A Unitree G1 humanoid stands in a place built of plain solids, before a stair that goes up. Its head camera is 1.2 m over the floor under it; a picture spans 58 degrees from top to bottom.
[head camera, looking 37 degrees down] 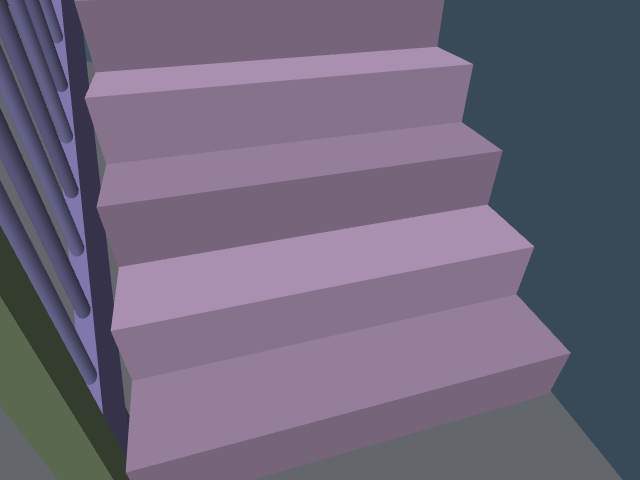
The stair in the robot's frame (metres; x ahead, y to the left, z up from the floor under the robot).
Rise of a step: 0.20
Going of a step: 0.25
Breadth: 1.20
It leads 16 degrees to the left of straight ahead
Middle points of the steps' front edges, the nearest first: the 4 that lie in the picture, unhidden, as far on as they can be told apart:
0.63 -0.14 0.20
0.87 -0.07 0.40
1.10 0.00 0.60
1.34 0.07 0.80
